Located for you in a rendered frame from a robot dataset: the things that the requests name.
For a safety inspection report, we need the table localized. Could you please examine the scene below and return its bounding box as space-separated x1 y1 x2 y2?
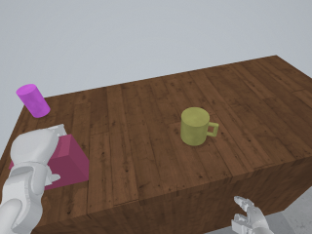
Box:
0 55 312 234

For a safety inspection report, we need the sponge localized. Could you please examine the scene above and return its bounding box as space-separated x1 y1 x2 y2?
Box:
9 134 90 190

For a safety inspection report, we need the left robot hand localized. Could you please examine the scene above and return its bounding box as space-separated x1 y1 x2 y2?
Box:
10 124 67 186

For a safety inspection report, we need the right robot hand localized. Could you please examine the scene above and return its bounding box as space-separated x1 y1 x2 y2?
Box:
231 196 269 234

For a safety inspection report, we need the left robot forearm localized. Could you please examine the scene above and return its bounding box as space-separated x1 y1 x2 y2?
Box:
0 162 48 234

